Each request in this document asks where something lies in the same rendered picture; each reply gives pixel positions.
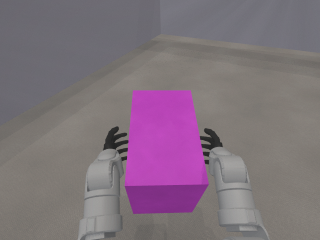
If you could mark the robot left hand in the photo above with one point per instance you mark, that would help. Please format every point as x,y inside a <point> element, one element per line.
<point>110,141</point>

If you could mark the robot right forearm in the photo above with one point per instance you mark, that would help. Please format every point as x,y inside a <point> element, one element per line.
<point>237,210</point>

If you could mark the robot right hand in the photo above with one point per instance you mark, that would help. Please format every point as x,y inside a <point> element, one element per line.
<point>214,141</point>

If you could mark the robot left forearm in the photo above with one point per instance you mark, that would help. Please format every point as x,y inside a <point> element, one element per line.
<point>101,215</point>

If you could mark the carton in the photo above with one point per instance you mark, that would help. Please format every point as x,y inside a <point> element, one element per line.
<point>165,168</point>

